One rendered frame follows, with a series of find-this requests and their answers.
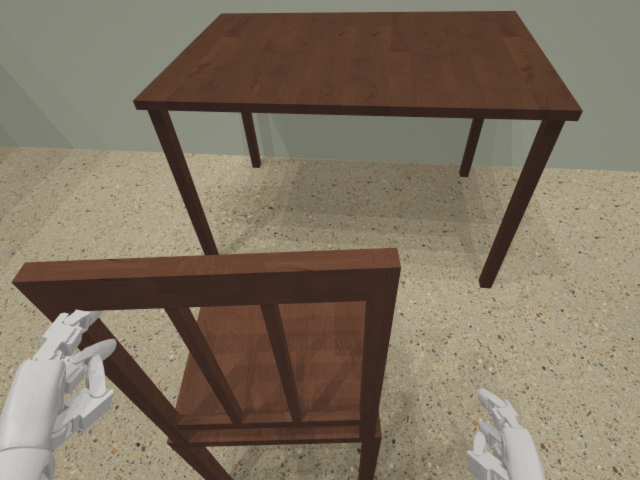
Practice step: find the table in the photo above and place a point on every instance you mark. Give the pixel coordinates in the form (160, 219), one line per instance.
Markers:
(453, 64)

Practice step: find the robot right hand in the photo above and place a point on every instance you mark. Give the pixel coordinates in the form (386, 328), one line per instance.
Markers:
(515, 456)

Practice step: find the chair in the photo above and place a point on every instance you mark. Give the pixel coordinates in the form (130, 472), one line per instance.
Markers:
(288, 347)

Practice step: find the robot left forearm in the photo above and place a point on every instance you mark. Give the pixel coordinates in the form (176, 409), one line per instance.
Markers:
(27, 463)

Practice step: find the robot left hand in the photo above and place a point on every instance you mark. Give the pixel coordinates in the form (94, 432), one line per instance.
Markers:
(30, 414)

